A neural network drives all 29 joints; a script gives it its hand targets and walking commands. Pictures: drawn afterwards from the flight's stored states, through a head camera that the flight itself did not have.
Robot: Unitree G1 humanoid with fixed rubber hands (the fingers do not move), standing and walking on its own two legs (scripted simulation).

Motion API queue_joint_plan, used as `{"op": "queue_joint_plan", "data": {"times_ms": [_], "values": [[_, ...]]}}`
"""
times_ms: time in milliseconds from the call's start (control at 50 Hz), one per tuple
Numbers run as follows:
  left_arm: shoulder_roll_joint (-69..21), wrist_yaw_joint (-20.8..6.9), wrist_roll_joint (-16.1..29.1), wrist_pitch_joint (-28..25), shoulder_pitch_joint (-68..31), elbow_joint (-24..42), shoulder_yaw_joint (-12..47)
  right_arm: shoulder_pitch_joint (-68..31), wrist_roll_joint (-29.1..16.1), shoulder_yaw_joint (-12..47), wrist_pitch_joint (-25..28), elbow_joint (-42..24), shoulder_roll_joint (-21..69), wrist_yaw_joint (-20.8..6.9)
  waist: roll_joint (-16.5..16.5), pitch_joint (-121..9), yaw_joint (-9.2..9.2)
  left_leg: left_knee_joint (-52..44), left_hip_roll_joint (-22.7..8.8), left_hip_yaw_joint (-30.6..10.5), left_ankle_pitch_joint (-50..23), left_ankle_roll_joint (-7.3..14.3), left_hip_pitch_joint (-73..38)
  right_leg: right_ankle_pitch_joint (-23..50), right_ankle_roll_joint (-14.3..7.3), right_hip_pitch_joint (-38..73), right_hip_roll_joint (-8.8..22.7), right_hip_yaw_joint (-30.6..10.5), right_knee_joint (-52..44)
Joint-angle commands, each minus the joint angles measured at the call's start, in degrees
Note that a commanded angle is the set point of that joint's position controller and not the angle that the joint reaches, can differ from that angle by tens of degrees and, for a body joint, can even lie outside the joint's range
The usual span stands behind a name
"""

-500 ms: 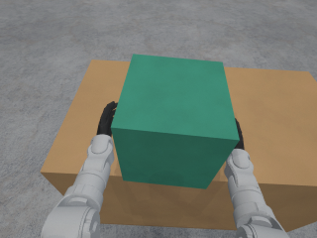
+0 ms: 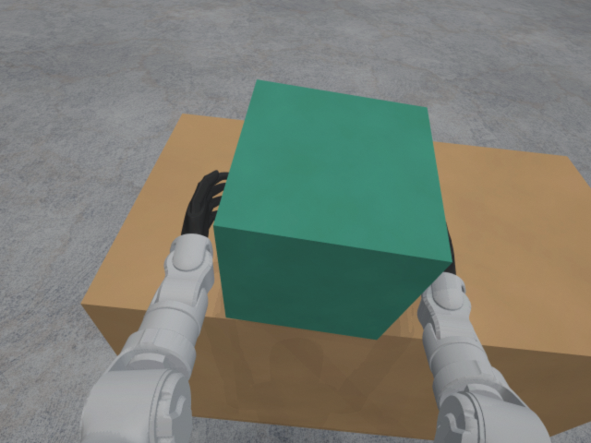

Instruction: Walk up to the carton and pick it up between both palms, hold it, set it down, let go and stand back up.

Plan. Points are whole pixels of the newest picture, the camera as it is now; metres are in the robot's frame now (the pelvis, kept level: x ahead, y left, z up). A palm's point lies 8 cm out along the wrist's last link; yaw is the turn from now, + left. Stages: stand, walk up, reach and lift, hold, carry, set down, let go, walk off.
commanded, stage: reach and lift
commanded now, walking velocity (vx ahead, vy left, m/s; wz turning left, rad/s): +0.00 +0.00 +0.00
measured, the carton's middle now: (320, 218) +0.45 -0.05 +0.07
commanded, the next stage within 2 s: none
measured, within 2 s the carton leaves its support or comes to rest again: neither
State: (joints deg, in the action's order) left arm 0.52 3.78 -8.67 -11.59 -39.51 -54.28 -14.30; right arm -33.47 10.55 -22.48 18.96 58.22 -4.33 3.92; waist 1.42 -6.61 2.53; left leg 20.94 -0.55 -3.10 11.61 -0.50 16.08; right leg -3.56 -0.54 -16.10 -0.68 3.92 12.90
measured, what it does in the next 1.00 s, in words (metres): stands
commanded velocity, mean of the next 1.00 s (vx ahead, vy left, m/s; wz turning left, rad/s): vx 0.00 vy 0.00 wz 0.00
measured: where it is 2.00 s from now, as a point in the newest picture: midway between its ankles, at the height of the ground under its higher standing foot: outside the picture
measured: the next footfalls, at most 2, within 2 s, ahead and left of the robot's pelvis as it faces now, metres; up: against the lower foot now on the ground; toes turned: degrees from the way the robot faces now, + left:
none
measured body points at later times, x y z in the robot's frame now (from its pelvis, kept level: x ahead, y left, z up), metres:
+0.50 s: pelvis +0.00 -0.01 +0.00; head -0.01 +0.01 +0.45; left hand +0.40 +0.14 +0.13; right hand +0.37 -0.20 +0.11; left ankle -0.02 +0.12 -0.75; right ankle +0.02 -0.12 -0.75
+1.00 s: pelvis +0.00 +0.01 +0.00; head -0.04 +0.06 +0.44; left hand +0.38 +0.16 +0.16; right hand +0.35 -0.18 +0.14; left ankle -0.02 +0.12 -0.75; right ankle +0.02 -0.12 -0.75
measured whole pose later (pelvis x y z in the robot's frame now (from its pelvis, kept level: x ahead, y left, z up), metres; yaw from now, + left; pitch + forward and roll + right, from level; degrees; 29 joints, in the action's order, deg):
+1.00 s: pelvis +0.00 +0.01 +0.00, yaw +0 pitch -5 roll -2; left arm 0.8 2.5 -8.8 32.4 -29.8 -9.9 -12.6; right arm -29.2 -10.4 -5.1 -15.8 28.9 -6.1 7.2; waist 4.2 -1.2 6.0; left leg 24.2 -0.4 -3.2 14.9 0.2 4.7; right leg -6.2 0.2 -4.1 -0.6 4.0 14.8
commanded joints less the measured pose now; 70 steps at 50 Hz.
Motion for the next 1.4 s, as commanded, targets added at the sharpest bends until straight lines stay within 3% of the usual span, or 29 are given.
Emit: {"op": "queue_joint_plan", "data": {"times_ms": [0, 120, 180, 220, 280, 300, 340, 400, 420, 500, 560, 580, 620, 680, 700, 740, 800, 880, 900, 920, 1020, 1060, 1140, 1240, 1300, 1380], "values": [[-32.92, -7.09, -3.24, -2.08, -39.72, 6.31, 15.94, -48.54, 5.50, 18.32, 8.74, -14.76, 26.73, -7.60, 0.22, -30.58, 0.55, -3.80, 1.22, 5.27, -14.38, -2.63, -2.41, 16.46, 0.83, 23.30, -0.17, 2.02, 3.84], [-32.22, -6.83, -2.86, 0.11, -40.88, 7.82, 16.27, -50.60, 2.69, 20.86, 6.67, -15.73, 27.50, -7.66, -1.19, -34.53, -0.95, -3.56, 2.08, 5.61, -15.66, -2.30, -2.08, 18.39, 1.00, 24.73, -0.01, 0.81, 4.42], [-34.53, -6.17, 0.79, 1.89, -40.18, 12.39, 20.78, -52.92, -1.81, 26.59, 4.69, -22.35, 29.85, -7.81, -1.51, -41.27, -1.38, -2.01, 2.31, 4.75, -18.40, -2.00, -2.83, 20.35, 0.97, 25.58, -0.67, 0.42, 5.68], [-33.93, -5.87, 2.88, 3.09, -41.97, 13.85, 21.80, -54.08, -3.37, 29.19, 1.87, -25.73, 30.93, -7.79, -0.28, -42.81, -2.07, -1.57, 2.79, 4.71, -16.16, -1.10, 0.22, 20.09, 1.48, 26.83, -0.31, -0.61, 6.45], [-35.84, -5.51, 6.07, 6.40, -41.65, 19.96, 26.03, -54.31, -8.20, 34.41, -2.85, -30.96, 32.65, -7.61, -1.02, -43.73, -1.25, -0.83, 2.80, 2.87, -17.40, -1.21, -1.73, 20.53, 1.37, 26.86, -0.73, -1.54, 6.92], [-37.83, -5.23, 7.92, 7.63, -41.00, 24.49, 29.09, -55.80, -10.79, 36.92, -3.94, -36.24, 32.82, -7.50, -1.57, -45.75, -1.39, 0.18, 2.78, 2.30, -20.67, -1.53, -3.40, 21.64, 1.19, 26.75, -1.42, -1.76, 7.57], [-38.77, -4.84, 9.97, 10.19, -42.39, 32.50, 33.16, -54.06, -13.76, 40.35, -8.06, -40.04, 34.65, -6.73, -1.16, -45.23, -0.09, 1.35, 3.03, 1.12, -23.38, -1.95, -4.15, 23.64, 1.10, 26.79, -1.85, -2.39, 7.86], [-38.58, -5.64, 11.21, 15.49, -40.19, 37.37, 34.01, -55.17, -18.30, 45.40, -13.92, -48.87, 36.60, -5.47, 1.00, -41.07, -0.14, 0.61, 4.03, 0.44, -19.69, -0.16, -1.44, 23.06, 2.08, 29.71, -1.45, -3.92, 8.11], [-37.90, -6.03, 11.65, 17.03, -41.13, 39.03, 34.27, -55.28, -18.52, 45.70, -15.54, -50.59, 36.49, -4.98, 1.11, -40.13, 0.03, -0.21, 4.20, 0.14, -17.85, 0.04, -0.40, 22.02, 2.37, 30.33, -1.41, -3.97, 8.32], [-35.01, -8.45, 9.80, 23.38, -40.39, 35.47, 30.65, -54.59, -17.60, 41.18, -20.49, -47.31, 35.02, -3.81, 1.63, -28.79, 1.78, -3.82, 4.71, 1.13, -7.29, 0.74, 0.67, 11.83, 2.39, 27.61, -0.27, -3.99, 5.55], [-33.43, -10.48, 7.11, 26.41, -39.33, 32.12, 25.32, -53.86, -16.10, 37.12, -22.11, -42.65, 33.31, -3.75, 1.90, -24.27, 1.46, -5.03, 4.61, 1.68, -4.85, 0.56, -0.36, 8.82, 1.88, 27.61, -0.06, -3.01, 4.22], [-33.42, -11.00, 6.64, 26.90, -40.82, 32.40, 25.29, -54.30, -16.10, 35.70, -22.09, -41.89, 32.63, -3.79, 0.41, -24.81, 2.41, -5.06, 4.20, 1.89, -5.36, -0.11, -1.70, 8.51, 1.81, 28.02, -0.19, -2.67, 4.29], [-34.66, -11.36, 5.61, 28.75, -36.97, 33.05, 25.28, -53.98, -16.69, 35.67, -21.99, -42.25, 31.10, -3.91, -1.21, -25.12, 2.95, -3.37, 3.81, 1.69, -13.57, -2.02, -6.67, 12.77, 1.24, 28.82, -1.28, -1.42, 4.28], [-37.34, -11.58, 5.64, 31.16, -33.28, 40.45, 28.82, -53.16, -20.48, 39.07, -21.82, -46.99, 30.54, -3.67, -3.66, -28.31, 4.03, 0.43, 3.64, 0.95, -28.75, -4.24, -15.01, 22.98, 1.25, 29.00, -2.66, -0.85, 4.87], [-37.34, -11.58, 5.24, 32.00, -32.84, 42.06, 29.43, -51.82, -20.23, 38.99, -22.33, -46.37, 29.92, -3.52, -3.81, -26.82, 5.05, 1.07, 3.42, 0.82, -31.23, -4.90, -16.48, 23.25, 1.33, 28.15, -3.04, -0.10, 4.44], [-36.20, -11.84, 4.87, 34.01, -30.41, 44.61, 29.90, -50.04, -21.30, 39.90, -23.39, -48.39, 28.97, -3.21, -4.14, -24.20, 4.93, 2.08, 3.54, 0.75, -33.93, -5.07, -17.65, 23.83, 1.40, 27.17, -3.23, 0.02, 4.36], [-35.56, -11.95, 5.20, 36.82, -30.98, 48.13, 30.58, -51.23, -22.96, 39.56, -24.78, -50.74, 27.93, -3.66, -5.36, -21.33, 4.97, 1.33, 3.26, 1.04, -31.82, -5.43, -17.07, 18.20, 0.69, 26.23, -3.36, 0.40, 3.87], [-36.07, -9.96, 7.98, 38.65, -35.58, 55.04, 36.31, -53.93, -23.87, 39.18, -26.04, -55.30, 26.68, -4.44, -7.71, -24.78, 6.04, 2.45, 2.12, 0.35, -35.04, -6.65, -20.59, 14.20, -0.40, 22.41, -3.94, 0.80, 3.76], [-36.15, -9.47, 8.24, 39.14, -34.88, 55.34, 36.17, -54.73, -24.71, 40.64, -26.55, -57.01, 27.00, -4.76, -7.43, -23.86, 5.15, 2.74, 2.15, 0.41, -35.08, -6.30, -20.18, 13.20, -0.45, 22.40, -3.92, 0.73, 3.77], [-36.50, -9.02, 9.48, 39.36, -35.30, 57.41, 37.94, -55.51, -25.23, 40.96, -26.80, -59.17, 27.11, -4.57, -7.01, -26.05, 5.39, 3.35, 1.91, -0.02, -36.07, -6.24, -20.37, 13.71, -0.53, 22.38, -4.05, 0.63, 3.99], [-36.31, -7.37, 10.14, 41.72, -36.95, 56.68, 38.03, -59.44, -26.26, 41.18, -29.31, -61.20, 27.30, -5.37, -7.61, -26.55, 3.63, 1.39, 1.61, 0.27, -28.73, -5.06, -17.99, 8.16, -0.92, 20.61, -3.55, -0.58, 4.26], [-35.20, -7.24, 9.06, 43.11, -36.39, 52.59, 35.64, -59.86, -26.09, 39.92, -30.95, -58.28, 25.72, -5.70, -7.65, -23.07, 2.15, 0.48, 1.31, 0.25, -26.62, -4.60, -15.93, 4.98, -0.60, 19.28, -3.29, -0.52, 3.67], [-33.94, -7.98, 8.11, 45.55, -38.48, 47.72, 31.03, -62.72, -26.63, 38.99, -33.58, -52.53, 27.20, -6.39, -5.38, -22.41, 0.91, -2.25, 1.62, 1.27, -16.26, -2.57, -12.23, 1.16, -0.60, 21.18, -2.87, -1.31, 3.56], [-35.24, -8.24, 10.51, 45.39, -44.21, 46.04, 30.01, -68.39, -28.40, 38.63, -35.07, -50.58, 30.85, -5.71, -4.27, -26.49, 1.19, -1.86, 2.16, 1.41, -15.79, -2.09, -10.57, 5.13, -0.10, 23.17, -2.83, -2.08, 4.16], [-33.12, -9.50, 8.77, 45.86, -44.91, 39.21, 25.08, -68.32, -27.30, 36.25, -36.88, -45.24, 31.56, -5.30, -1.88, -21.95, 0.64, -3.78, 2.63, 1.84, -9.41, -0.88, -6.90, 2.62, 0.33, 23.99, -2.27, -2.67, 3.22], [-33.38, -9.91, 10.09, 44.74, -46.98, 39.23, 24.49, -70.34, -28.44, 37.48, -37.56, -45.58, 34.36, -4.09, 0.19, -25.79, 1.13, -3.09, 3.65, 2.35, -11.18, -0.29, -5.46, 9.45, 1.29, 28.73, -2.30, -3.19, 4.28]]}}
